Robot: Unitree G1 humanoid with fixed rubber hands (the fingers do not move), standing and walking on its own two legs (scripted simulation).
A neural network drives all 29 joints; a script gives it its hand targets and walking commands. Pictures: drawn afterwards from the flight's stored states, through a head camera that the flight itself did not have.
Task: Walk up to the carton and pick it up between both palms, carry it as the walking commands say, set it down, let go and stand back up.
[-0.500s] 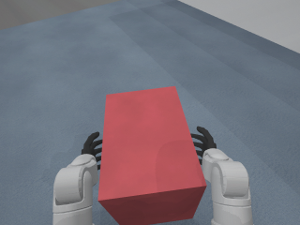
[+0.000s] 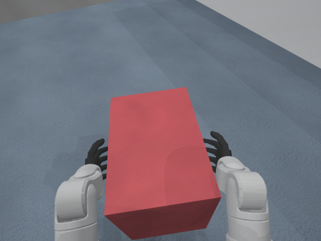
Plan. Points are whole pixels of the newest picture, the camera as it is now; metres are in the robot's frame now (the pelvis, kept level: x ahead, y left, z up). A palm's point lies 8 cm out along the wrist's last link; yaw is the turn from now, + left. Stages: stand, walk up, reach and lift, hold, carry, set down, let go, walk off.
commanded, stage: carry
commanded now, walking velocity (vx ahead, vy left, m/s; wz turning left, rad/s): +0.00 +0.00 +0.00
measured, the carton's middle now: (159, 163) +0.31 +0.02 +0.01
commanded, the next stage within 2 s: none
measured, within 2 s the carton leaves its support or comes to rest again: neither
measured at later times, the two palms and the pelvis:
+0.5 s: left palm (131, 84) +0.55 +0.10 +0.09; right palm (223, 74) +0.57 -0.18 +0.10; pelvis +0.28 -0.06 +0.02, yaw +4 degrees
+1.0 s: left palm (144, 51) +0.75 +0.08 +0.09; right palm (219, 45) +0.76 -0.21 +0.09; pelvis +0.49 -0.07 +0.00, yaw +3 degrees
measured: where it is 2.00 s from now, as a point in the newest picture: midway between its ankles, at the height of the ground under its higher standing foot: (172, 139)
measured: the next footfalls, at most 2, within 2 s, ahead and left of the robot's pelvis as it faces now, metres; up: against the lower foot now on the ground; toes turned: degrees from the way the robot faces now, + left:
right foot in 0.14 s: +0.23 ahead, -0.11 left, +0.00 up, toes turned +3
left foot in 0.50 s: +0.39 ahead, +0.06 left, +0.00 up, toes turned +7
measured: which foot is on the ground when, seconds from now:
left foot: down 0.00-0.14, up 0.16-0.48, down 0.50-1.00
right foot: up 0.00-0.12, down 0.14-0.54, up 0.56-0.64, down 0.66-0.98, up 1.00-1.00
